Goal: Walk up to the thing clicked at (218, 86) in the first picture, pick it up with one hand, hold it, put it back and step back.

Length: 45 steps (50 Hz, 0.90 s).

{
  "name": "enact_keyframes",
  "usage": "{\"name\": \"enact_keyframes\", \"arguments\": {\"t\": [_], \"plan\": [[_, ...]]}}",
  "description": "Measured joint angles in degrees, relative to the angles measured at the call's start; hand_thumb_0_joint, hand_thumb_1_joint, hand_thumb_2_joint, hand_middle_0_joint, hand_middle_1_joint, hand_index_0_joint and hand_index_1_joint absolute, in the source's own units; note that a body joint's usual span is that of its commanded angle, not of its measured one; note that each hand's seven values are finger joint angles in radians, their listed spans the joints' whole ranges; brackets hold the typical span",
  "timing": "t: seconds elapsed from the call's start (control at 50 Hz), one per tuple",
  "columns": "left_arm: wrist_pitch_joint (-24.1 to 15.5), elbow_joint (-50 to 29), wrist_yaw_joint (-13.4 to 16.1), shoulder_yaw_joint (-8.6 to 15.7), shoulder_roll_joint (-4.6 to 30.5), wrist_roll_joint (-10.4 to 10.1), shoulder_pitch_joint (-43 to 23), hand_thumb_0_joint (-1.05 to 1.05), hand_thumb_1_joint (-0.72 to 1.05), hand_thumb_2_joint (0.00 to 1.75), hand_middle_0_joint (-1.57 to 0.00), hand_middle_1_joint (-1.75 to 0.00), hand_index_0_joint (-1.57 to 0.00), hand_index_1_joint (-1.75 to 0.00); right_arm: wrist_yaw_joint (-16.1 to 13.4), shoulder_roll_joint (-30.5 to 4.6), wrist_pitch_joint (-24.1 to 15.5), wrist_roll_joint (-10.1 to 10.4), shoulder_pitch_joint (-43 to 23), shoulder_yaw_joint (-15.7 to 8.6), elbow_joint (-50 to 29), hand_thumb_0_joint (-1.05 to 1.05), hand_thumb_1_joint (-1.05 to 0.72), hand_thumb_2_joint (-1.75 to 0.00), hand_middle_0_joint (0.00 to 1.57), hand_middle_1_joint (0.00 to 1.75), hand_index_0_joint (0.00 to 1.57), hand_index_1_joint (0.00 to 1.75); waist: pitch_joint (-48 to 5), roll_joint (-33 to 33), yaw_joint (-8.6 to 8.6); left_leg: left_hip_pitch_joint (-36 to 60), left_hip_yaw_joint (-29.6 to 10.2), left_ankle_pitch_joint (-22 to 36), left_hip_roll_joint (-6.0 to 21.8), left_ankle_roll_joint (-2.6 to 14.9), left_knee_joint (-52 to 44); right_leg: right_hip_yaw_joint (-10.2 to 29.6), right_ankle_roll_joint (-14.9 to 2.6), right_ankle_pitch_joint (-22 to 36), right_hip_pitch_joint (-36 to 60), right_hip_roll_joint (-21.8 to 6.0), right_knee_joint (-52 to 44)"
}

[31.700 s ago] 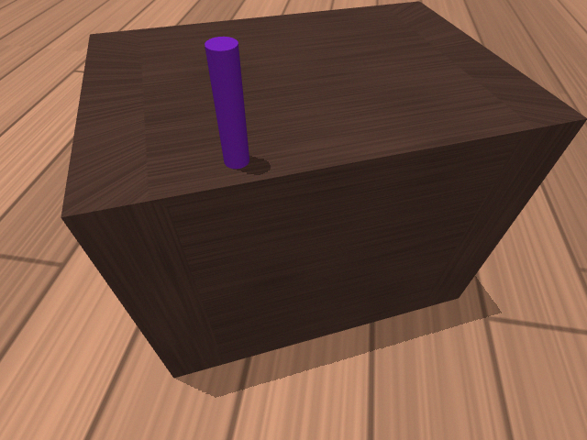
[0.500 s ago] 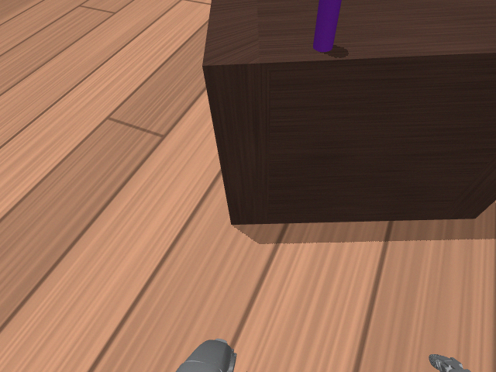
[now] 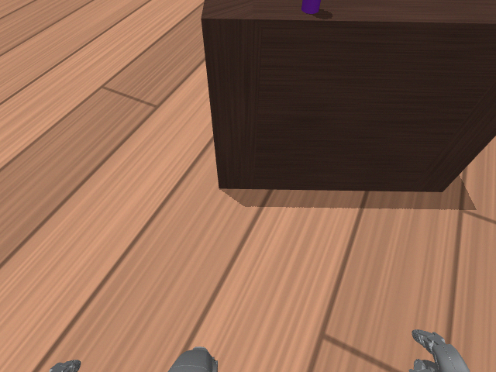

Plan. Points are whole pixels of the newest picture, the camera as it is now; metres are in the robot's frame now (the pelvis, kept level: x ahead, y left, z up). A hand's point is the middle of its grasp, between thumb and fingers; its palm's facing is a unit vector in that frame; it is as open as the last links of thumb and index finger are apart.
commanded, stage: step back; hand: right
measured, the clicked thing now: out of the picture +1.01 -0.12 +0.16
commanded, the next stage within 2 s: stand in 1.14 s
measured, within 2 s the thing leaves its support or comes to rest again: neither
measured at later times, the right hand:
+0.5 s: hand out of the picture +0.03 -0.24 -0.13, palm faces -0.11 +0.93 -0.35, open 7.3 cm
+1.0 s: hand out of the picture +0.09 -0.24 -0.15, palm faces -0.13 +0.93 -0.36, open 7.3 cm
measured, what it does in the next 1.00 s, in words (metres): steps on the spot: left foot, then right foot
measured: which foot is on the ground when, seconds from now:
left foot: down 0.00-0.04, up 0.06-0.32, down 0.34-0.68, up 0.70-0.90, down 0.92-1.00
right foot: down 0.00-0.38, up 0.40-0.62, down 0.64-1.00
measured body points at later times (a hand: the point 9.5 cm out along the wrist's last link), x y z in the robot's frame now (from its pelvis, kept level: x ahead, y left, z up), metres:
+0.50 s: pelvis -0.04 +0.01 +0.01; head -0.03 +0.02 +0.46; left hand -0.02 +0.35 -0.10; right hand +0.04 -0.29 -0.11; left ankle -0.06 +0.15 -0.72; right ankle -0.04 -0.11 -0.68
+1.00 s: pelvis +0.01 +0.01 +0.01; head +0.03 +0.01 +0.46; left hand +0.09 +0.33 -0.11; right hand +0.10 -0.29 -0.13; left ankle -0.01 +0.15 -0.72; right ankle +0.05 -0.11 -0.72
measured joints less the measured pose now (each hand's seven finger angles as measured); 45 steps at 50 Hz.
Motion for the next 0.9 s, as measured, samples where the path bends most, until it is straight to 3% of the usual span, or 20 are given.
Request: {"name": "enact_keyframes", "arguments": {"t": [0.04, 0.06, 0.1, 0.16, 0.2, 0.32, 0.38, 0.44, 0.5, 0.6, 0.66, 0.7, 0.76, 0.84, 0.9], "plan": [[-0.79, 2.75, 0.25, -0.12, -1.99, 0.82, 0.06, 0.01, 0.9, 0.9, -0.2, -0.3, -0.21, -0.3, -0.05, -1.43, 0.49, 0.25, -0.92, -0.7, 0.67, 0.0, -0.91, -0.9, 0.21, 0.3, 0.21, 0.3, 1.42, 4.98, -1.14, -1.03, -3.57, -2.55, 2.08, 1.16, 3.59, -2.56, -0.77, 3.33, 2.23, 3.09, -2.87], [-0.94, 3.35, 0.05, -0.32, -2.41, 1.27, 0.96, 0.01, 0.9, 0.9, -0.2, -0.3, -0.21, -0.3, -0.19, -1.41, 0.8, 0.31, -0.16, -0.88, 1.18, 0.0, -0.91, -0.9, 0.21, 0.3, 0.21, 0.3, 0.45, 5.6, -1.06, -1.71, -5.51, -7.13, 0.93, 1.34, 5.39, -2.94, -1.09, 3.62, 1.88, 3.26, -2.57], [-1.01, 4.11, -0.14, -0.34, -2.17, 1.82, 3.17, 0.01, 0.9, 0.9, -0.2, -0.3, -0.21, -0.3, -0.04, -0.6, 1.41, 0.43, 1.68, -0.8, 2.63, 0.0, -0.91, -0.9, 0.2, 0.3, 0.21, 0.3, -2.13, 3.65, 0.85, -2.72, -6.51, -13.27, -2.52, 0.75, 11.68, -1.12, -1.9, 3.53, 0.22, 1.68, -1.25], [-1.15, 5.46, 0.01, -0.01, -2.03, 1.84, 4.48, 0.01, 0.9, 0.9, -0.21, -0.3, -0.21, -0.3, 0.63, -0.88, 1.16, 0.98, 4.09, -0.82, 4.29, 0.0, -0.91, -0.9, 0.2, 0.3, 0.21, 0.3, -3.65, 2.64, 0.78, -2.37, -8.3, -12.4, -5.26, 0.06, 18.86, -0.75, -1.67, 4.89, -0.12, -0.43, -2.48], [-1.67, 5.58, -0.09, 0.24, -1.92, 1.82, 4.36, 0.01, 0.9, 0.9, -0.21, -0.3, -0.21, -0.3, 0.73, -1.47, 0.76, 0.88, 5.83, -1.02, 5.26, 0.0, -0.91, -0.9, 0.2, 0.3, 0.21, 0.3, -4.16, 3.2, 0.27, -1.14, -9.0, -11.53, -5.15, -0.42, 18.92, -1.78, -1.33, 5.55, -0.71, -1.05, -3.02], [-2.71, 3.66, -1.02, 1.06, -0.23, 2.08, 2.69, 0.01, 0.9, 0.9, -0.21, -0.3, -0.21, -0.3, 1.62, -1.52, -0.3, -0.02, 9.44, -1.32, 8.82, 0.0, -0.91, -0.9, 0.2, 0.3, 0.2, 0.3, -3.76, 3.42, -0.14, 6.61, -4.82, -15.73, -2.39, -0.87, 3.73, -5.34, -0.81, 4.93, -2.64, -3.05, -1.5], [-2.05, 3.44, -1.08, 1.05, 1.51, 1.62, 2.28, 0.01, 0.9, 0.9, -0.21, -0.3, -0.21, -0.3, 1.65, 0.39, -1.59, -0.22, 8.75, -1.42, 9.99, 0.0, -0.91, -0.9, 0.2, 0.3, 0.2, 0.3, -1.96, -0.4, 0.58, 10.5, -1.9, -5.75, -4.42, -0.51, -3.92, -3.78, -0.25, 3.6, -3.42, -5.8, 1.6], [-0.81, 5.09, -1.05, 0.62, 1.67, 1.17, 2.89, 0.01, 0.9, 0.9, -0.2, -0.3, -0.21, -0.3, 1.68, 1.68, -3.39, -0.31, 9.31, -1.38, 8.75, 0.0, -0.91, -0.9, 0.2, 0.3, 0.21, 0.3, -3.31, -1.1, -0.6, 10.77, -1.68, -6.17, -4.28, 0.54, -4.14, -2.01, -1.59, -2.59, -7.0, -3.62, 11.19], [-0.96, 5.65, -1.56, 0.25, 1.83, 0.77, 2.92, 0.01, 0.9, 0.9, -0.2, -0.3, -0.2, -0.3, 1.54, 2.34, -3.92, -0.26, 9.8, -1.1, 8.11, 0.0, -0.91, -0.9, 0.21, 0.3, 0.21, 0.3, -4.1, -1.29, -1.45, 12.41, -1.89, -5.92, -3.31, 1.01, -6.22, -2.19, -2.08, -3.41, -9.54, -2.13, 15.21], [-2.16, 5.15, -2.09, 0.19, 1.37, 0.64, 1.31, 0.01, 0.9, 0.9, -0.2, -0.3, -0.2, -0.3, 1.04, 1.86, -4.31, -0.02, 9.66, -0.92, 7.13, 0.0, -0.91, -0.9, 0.21, 0.3, 0.21, 0.3, -3.34, -1.52, -2.41, 13.8, -1.89, -6.78, -2.43, -0.57, -6.08, -3.36, -1.33, 0.23, -10.07, -2.59, 6.8], [-3.3, 5.15, -1.62, 0.23, 0.24, 0.53, -0.19, 0.01, 0.9, 0.9, -0.2, -0.3, -0.2, -0.3, 0.52, 0.7, -3.18, 0.65, 8.79, -0.74, 7.16, 0.0, -0.9, -0.9, 0.21, 0.3, 0.21, 0.3, -2.46, 0.07, -2.3, 12.71, -2.25, -10.39, -1.02, -1.6, -0.72, -4.46, -1.31, 12.01, -7.17, -1.41, -2.09], [-3.75, 5.3, -1.15, 0.13, -1.18, 0.94, -1.16, 0.01, 0.9, 0.9, -0.2, -0.3, -0.21, -0.3, -0.26, 0.27, -2.18, 1.21, 7.92, -0.64, 7.72, 0.0, -0.91, -0.9, 0.21, 0.3, 0.21, 0.3, -2.22, 2.18, -2.41, 10.52, -4.71, -14.16, -0.44, -0.09, 5.11, -5.85, -1.73, 11.64, -6.89, -0.11, -1.11], [-3.44, 5.28, -1.2, -0.58, -2.34, 1.27, -2.22, 0.01, 0.9, 0.9, -0.2, -0.3, -0.21, -0.3, -0.66, 0.7, -1.64, 1.33, 7.3, -0.37, 8.58, 0.0, -0.91, -0.9, 0.2, 0.3, 0.2, 0.3, -2.94, 1.64, -1.38, 7.67, -4.76, -19.95, -2.81, 0.49, 11.32, -5.32, -2.3, 9.65, -6.92, -1.06, -0.23], [-3.64, 5.2, -1.15, -1.19, -3.42, 1.16, -3.58, 0.01, 0.9, 0.9, -0.2, -0.3, -0.21, -0.3, -0.47, 0.38, -2.0, 1.23, 6.63, -0.08, 9.58, 0.0, -0.91, -0.9, 0.2, 0.3, 0.2, 0.3, -3.34, 2.17, -1.16, 5.84, -3.84, -18.19, -2.44, 0.76, 10.76, -5.75, -1.88, 9.35, -6.7, -1.82, -0.93], [-3.41, 5.27, -1.1, -1.26, -3.12, 0.85, -4.58, 0.01, 0.9, 0.9, -0.21, -0.3, -0.21, -0.3, -0.46, 0.45, -2.4, 0.87, 6.1, -0.04, 10.43, 0.0, -0.91, -0.9, 0.2, 0.3, 0.2, 0.3, -3.02, 1.97, -1.29, 7.22, -2.08, -14.57, -1.34, 0.6, 3.61, -6.02, -1.36, 8.45, -7.05, -2.45, 0.08]]}}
